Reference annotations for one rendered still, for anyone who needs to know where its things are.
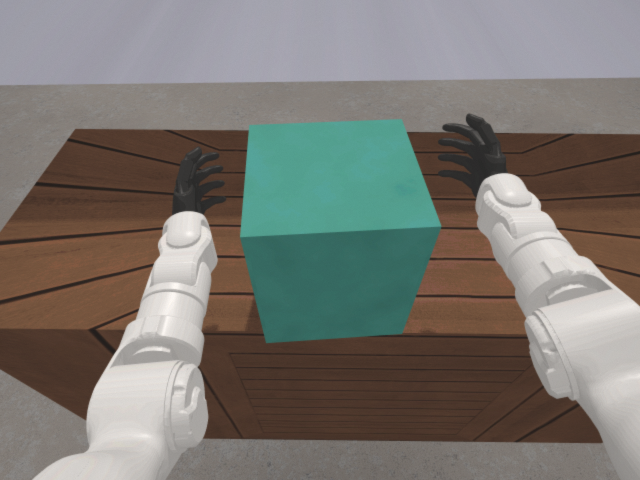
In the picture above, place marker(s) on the left robot forearm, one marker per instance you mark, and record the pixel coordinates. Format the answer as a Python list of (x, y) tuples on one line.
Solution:
[(169, 322)]

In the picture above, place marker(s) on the pedestal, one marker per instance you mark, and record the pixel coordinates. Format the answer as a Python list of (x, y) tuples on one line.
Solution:
[(76, 256)]

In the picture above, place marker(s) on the carton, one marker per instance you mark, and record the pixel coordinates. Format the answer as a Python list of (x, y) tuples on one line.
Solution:
[(337, 228)]

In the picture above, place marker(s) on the robot left upper arm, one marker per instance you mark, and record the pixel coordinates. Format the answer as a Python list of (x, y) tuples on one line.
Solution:
[(142, 418)]

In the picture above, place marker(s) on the right robot hand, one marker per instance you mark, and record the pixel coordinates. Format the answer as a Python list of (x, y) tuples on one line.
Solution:
[(484, 149)]

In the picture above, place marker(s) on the left robot hand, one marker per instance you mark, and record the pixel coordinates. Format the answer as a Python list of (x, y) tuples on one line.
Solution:
[(187, 193)]

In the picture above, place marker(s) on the right robot forearm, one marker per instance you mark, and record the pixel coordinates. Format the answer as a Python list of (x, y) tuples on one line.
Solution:
[(536, 258)]

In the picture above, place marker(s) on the robot right upper arm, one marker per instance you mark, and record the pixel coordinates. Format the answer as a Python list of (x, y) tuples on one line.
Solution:
[(588, 349)]

